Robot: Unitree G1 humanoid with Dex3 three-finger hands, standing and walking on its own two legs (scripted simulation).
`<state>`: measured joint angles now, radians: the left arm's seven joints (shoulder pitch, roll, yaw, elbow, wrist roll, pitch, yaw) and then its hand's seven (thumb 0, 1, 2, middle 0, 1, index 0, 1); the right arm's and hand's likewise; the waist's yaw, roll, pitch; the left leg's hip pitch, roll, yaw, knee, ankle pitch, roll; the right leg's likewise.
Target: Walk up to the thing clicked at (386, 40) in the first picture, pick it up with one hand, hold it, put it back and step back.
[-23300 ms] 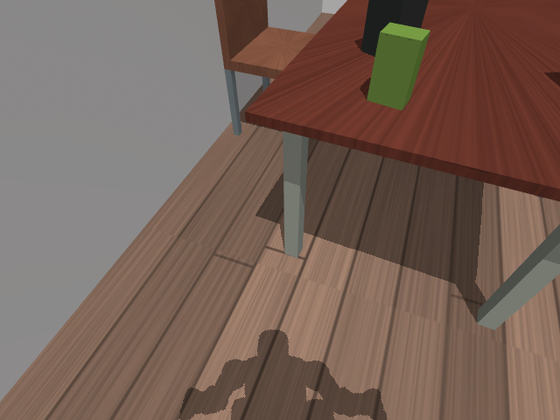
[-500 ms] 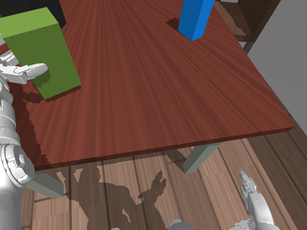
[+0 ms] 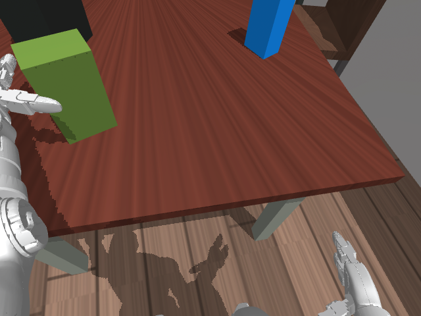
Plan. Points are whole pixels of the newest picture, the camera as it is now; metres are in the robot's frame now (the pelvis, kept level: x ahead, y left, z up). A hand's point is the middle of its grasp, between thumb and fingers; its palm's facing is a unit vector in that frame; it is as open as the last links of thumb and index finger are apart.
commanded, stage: withdraw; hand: left
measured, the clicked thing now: (73, 91) +0.53 +0.21 +0.11
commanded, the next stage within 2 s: rise in 0.14 s
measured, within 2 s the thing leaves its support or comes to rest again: neither
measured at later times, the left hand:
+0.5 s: hand out of the picture +0.45 +0.37 +0.25, palm faces +0.48 -0.85 -0.21, open 17.6 cm
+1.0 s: hand out of the picture +0.24 +0.31 +0.23, palm faces +0.54 -0.75 -0.39, open 17.5 cm
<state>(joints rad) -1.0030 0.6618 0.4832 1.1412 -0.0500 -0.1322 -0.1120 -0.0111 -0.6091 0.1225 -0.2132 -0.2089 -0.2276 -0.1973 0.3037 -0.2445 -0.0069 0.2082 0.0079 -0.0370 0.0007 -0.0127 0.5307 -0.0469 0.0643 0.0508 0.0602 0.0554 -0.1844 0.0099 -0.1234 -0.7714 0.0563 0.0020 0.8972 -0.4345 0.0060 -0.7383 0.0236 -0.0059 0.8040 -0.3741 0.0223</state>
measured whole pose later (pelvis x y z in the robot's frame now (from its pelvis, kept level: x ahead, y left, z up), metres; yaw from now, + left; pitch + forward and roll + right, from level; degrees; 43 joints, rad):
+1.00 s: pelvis +0.00 -0.01 +0.03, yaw +2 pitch +2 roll -1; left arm 0.10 0.45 0.48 -0.14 -0.08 -0.09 0.02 -0.01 -0.56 0.00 -0.07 -0.05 -0.08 -0.04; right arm 0.37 -0.24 -0.12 0.42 0.06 -0.03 -0.02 -0.01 0.51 -0.06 0.07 0.05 0.06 0.06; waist 0.06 0.06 -0.05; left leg -0.32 0.02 0.00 0.63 -0.34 0.00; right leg -0.31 -0.01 -0.01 0.61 -0.32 0.01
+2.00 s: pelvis -0.01 -0.02 +0.04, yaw +3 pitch -3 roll +0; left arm 0.47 0.26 0.23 -0.05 -0.03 -0.26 0.03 -0.01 -0.56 0.05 -0.06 -0.06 -0.06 -0.05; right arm 0.24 -0.19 -0.05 0.60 0.02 -0.15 -0.06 0.00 -0.45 -0.64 0.16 0.22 0.16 0.23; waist 0.05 0.02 0.05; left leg -0.18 0.00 -0.01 0.46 -0.24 -0.01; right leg -0.18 -0.03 -0.03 0.47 -0.25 0.01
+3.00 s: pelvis +0.00 -0.02 +0.04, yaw +2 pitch -2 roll +0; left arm 0.21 0.34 -0.02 0.87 0.04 -0.04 0.03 0.00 -0.58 0.02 -0.05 -0.04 -0.05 -0.04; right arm 0.17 -0.32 -0.01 0.87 -0.03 0.00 0.01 0.01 -0.89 -0.90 0.21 0.30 0.21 0.30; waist -0.01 0.02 0.01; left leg -0.19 0.01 0.01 0.48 -0.26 -0.01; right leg -0.20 -0.02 -0.01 0.49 -0.27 0.01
